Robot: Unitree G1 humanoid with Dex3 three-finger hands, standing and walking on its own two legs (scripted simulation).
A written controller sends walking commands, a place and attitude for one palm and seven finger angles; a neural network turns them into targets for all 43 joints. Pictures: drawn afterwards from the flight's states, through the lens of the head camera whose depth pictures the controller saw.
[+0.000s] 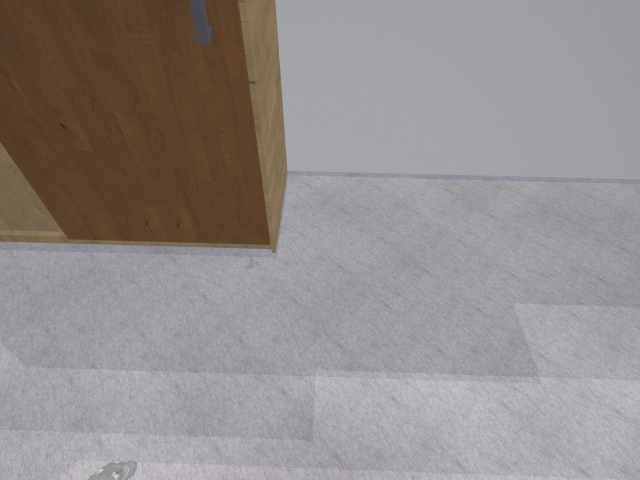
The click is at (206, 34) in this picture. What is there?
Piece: wardrobe's sliding door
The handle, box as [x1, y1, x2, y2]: [189, 0, 211, 43]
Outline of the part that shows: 189,0 198,43 208,43 211,39 211,28 207,22 203,0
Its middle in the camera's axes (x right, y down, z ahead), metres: -0.29 -0.58 +0.90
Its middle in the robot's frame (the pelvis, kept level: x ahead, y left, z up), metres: +1.07 +0.35 +0.20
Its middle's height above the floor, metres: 0.98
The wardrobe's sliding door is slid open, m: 0.00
